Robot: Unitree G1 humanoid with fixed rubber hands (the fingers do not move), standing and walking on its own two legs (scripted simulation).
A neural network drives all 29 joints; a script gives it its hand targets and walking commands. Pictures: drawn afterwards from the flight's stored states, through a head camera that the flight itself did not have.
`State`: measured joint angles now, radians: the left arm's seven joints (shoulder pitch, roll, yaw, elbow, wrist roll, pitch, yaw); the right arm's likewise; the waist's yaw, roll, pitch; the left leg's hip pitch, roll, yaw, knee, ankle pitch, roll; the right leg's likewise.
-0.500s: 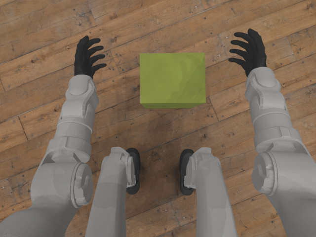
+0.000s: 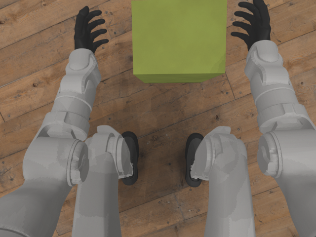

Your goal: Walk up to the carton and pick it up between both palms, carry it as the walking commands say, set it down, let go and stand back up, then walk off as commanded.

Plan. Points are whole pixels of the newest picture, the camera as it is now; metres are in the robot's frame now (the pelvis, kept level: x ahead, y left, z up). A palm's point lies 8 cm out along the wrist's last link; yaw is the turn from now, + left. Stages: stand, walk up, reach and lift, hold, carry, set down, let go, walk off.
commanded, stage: reach and lift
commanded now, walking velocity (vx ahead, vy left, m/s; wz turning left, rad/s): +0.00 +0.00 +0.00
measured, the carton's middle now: (175, 52) +0.52 -0.05 -0.30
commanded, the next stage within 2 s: none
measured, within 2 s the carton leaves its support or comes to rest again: leaves its support in 1.76 s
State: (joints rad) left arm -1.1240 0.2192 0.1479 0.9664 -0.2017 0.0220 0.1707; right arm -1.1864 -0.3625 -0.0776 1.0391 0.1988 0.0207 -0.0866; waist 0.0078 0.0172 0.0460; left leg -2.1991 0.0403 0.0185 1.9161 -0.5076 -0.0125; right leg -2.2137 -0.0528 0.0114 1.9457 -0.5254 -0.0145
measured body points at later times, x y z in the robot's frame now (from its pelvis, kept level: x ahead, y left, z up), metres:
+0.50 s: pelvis -0.01 +0.00 -0.06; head +0.35 -0.03 +0.21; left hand +0.52 +0.17 -0.23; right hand +0.51 -0.21 -0.24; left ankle +0.12 +0.13 -0.40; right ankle +0.11 -0.12 -0.40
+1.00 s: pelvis -0.01 +0.00 -0.05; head +0.35 -0.03 +0.22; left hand +0.52 +0.13 -0.23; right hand +0.52 -0.20 -0.24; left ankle +0.12 +0.13 -0.40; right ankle +0.11 -0.12 -0.40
